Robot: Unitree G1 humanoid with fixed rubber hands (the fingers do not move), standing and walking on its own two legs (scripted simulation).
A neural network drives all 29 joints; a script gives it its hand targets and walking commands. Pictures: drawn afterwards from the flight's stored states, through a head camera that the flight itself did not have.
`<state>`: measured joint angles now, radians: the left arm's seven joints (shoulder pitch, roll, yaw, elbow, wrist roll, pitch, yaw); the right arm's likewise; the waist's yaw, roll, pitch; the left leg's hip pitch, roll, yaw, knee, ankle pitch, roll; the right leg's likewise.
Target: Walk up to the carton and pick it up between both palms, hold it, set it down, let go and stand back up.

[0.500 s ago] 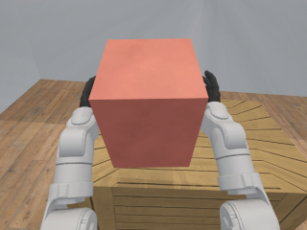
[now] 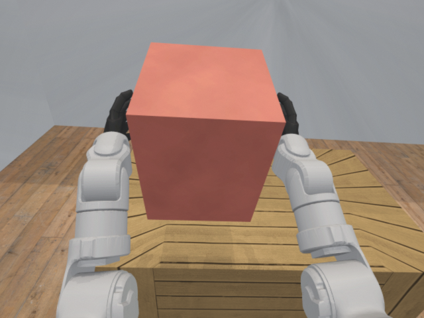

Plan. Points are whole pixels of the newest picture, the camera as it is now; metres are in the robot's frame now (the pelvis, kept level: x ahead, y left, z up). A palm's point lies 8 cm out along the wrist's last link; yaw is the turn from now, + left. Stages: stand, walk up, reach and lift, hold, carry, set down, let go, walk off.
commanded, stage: hold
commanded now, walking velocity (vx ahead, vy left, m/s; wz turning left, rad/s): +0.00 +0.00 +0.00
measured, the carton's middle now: (203, 136) +0.38 +0.01 +0.24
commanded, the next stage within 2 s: set down in 1.04 s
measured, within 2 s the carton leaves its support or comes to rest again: neither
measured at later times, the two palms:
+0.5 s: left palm (120, 158) +0.35 +0.16 +0.21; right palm (273, 171) +0.36 -0.13 +0.18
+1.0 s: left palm (124, 165) +0.36 +0.16 +0.19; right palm (275, 172) +0.36 -0.13 +0.18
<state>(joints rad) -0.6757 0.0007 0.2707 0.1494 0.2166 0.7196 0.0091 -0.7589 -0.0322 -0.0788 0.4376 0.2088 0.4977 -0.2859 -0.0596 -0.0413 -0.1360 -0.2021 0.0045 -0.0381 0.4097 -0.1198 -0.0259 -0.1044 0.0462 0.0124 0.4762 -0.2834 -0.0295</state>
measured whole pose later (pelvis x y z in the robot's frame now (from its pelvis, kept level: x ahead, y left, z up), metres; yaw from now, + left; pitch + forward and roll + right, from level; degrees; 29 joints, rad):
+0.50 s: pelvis +0.00 +0.00 +0.00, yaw +0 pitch -6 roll +0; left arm -0.74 0.00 0.29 0.40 0.36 0.83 -0.05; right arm -0.79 -0.03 -0.08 0.77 0.20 0.56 -0.25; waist -0.04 -0.04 -0.11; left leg -0.18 0.00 -0.04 0.40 -0.12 -0.02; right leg -0.09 0.05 0.01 0.47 -0.28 -0.03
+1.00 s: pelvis +0.00 +0.00 +0.00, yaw +0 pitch -6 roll +0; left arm -0.65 -0.01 0.28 0.31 0.20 0.74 0.02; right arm -0.68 -0.01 -0.07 0.52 0.19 0.57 -0.32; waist -0.04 -0.04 -0.08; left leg -0.19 0.00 -0.04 0.40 -0.11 -0.03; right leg -0.09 0.04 0.01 0.46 -0.27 -0.03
